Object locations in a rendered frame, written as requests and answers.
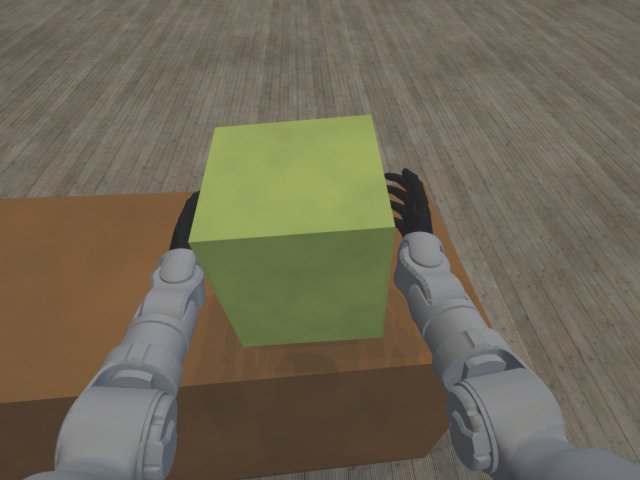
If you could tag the left robot upper arm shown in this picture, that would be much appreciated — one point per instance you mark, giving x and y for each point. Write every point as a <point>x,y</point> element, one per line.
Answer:
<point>116,433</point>

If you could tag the right robot hand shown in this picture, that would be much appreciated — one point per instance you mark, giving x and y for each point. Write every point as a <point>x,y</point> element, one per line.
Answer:
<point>415,213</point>

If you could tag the right robot upper arm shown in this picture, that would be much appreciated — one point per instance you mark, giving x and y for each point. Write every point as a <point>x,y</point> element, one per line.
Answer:
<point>506,424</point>

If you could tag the right robot forearm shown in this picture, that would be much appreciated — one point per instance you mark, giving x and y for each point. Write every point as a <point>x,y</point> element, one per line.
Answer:
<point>462,344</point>

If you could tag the carton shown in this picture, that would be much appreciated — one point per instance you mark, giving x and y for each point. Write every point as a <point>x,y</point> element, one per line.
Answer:
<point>294,230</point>

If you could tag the left robot forearm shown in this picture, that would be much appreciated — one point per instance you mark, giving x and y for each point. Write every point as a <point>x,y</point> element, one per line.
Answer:
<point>152,351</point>

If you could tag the left robot hand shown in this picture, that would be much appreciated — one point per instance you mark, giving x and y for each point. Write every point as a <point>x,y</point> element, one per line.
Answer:
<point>183,227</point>

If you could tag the pedestal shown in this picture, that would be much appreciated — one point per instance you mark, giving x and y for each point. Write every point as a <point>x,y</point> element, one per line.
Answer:
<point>73,272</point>

